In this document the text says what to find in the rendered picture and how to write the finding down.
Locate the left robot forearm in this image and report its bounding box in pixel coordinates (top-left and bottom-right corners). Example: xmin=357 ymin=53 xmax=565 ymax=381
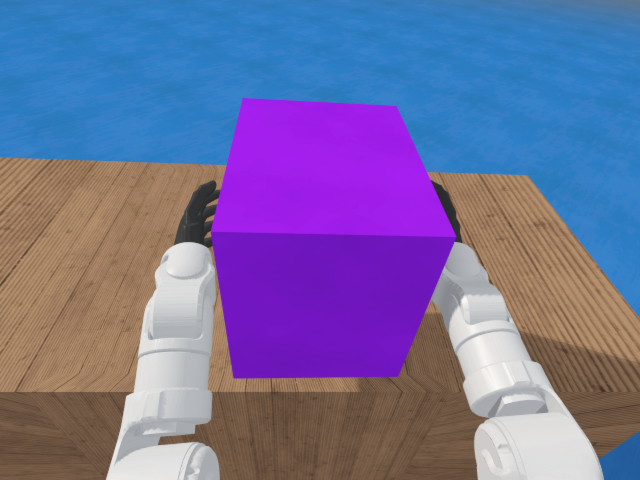
xmin=106 ymin=242 xmax=216 ymax=480

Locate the left robot upper arm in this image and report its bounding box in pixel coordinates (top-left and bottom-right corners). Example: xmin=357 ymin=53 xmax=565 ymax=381
xmin=109 ymin=442 xmax=220 ymax=480

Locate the carton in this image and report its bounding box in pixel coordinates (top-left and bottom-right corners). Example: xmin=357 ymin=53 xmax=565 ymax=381
xmin=211 ymin=98 xmax=456 ymax=379

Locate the right robot upper arm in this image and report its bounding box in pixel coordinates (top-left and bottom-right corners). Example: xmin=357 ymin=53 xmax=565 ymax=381
xmin=474 ymin=412 xmax=602 ymax=480

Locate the left robot hand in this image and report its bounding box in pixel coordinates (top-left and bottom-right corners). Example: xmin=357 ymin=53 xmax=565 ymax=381
xmin=174 ymin=180 xmax=221 ymax=248

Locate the pedestal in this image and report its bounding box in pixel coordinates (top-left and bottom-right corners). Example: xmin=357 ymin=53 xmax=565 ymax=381
xmin=0 ymin=157 xmax=640 ymax=480

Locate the right robot forearm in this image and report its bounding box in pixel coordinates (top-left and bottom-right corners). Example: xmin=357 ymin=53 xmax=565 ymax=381
xmin=431 ymin=242 xmax=604 ymax=480

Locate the right robot hand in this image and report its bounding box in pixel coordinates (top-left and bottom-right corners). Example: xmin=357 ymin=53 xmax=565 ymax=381
xmin=431 ymin=180 xmax=463 ymax=243

